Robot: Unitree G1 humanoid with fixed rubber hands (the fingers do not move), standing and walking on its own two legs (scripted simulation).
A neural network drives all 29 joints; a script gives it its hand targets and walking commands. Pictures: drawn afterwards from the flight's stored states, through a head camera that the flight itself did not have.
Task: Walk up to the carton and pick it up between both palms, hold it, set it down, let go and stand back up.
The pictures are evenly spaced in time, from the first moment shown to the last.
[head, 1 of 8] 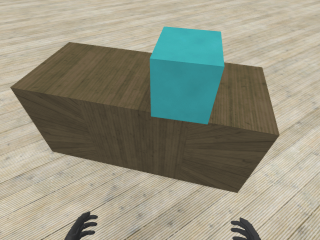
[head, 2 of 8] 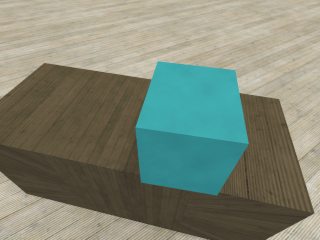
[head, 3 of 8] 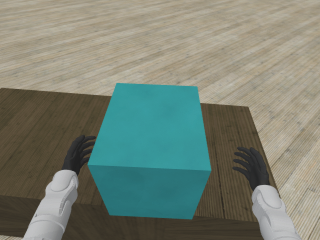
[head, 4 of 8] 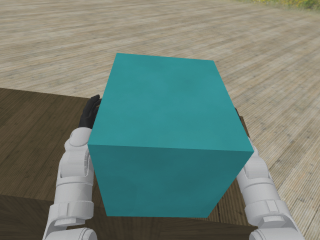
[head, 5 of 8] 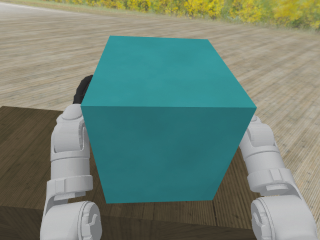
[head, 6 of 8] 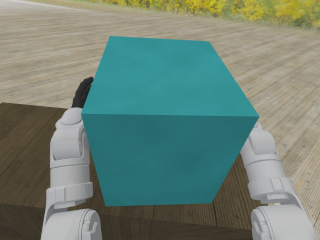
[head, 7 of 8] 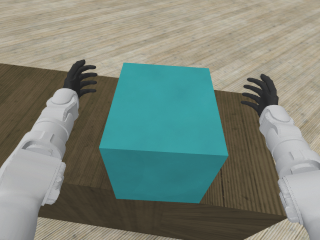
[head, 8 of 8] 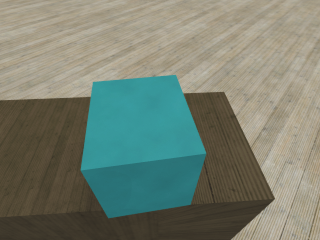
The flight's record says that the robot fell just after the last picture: no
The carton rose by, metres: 0.24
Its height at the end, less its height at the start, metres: +0.00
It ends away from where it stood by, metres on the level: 0.02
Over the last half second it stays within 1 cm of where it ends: yes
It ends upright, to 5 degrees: yes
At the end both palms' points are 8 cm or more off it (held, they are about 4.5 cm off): yes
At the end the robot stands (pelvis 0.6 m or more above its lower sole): yes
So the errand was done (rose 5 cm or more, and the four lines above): yes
